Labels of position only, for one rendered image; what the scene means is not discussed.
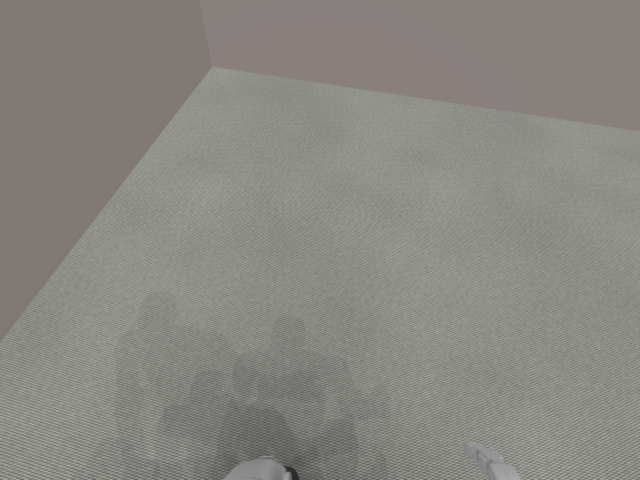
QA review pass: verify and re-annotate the left robot shin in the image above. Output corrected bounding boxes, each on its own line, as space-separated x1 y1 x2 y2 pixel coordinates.
258 456 284 468

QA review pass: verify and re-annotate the robot left thigh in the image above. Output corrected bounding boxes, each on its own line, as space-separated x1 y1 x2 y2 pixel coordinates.
223 459 292 480

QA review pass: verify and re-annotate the robot right hand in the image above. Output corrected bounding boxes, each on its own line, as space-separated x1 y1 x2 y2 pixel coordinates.
464 441 521 480

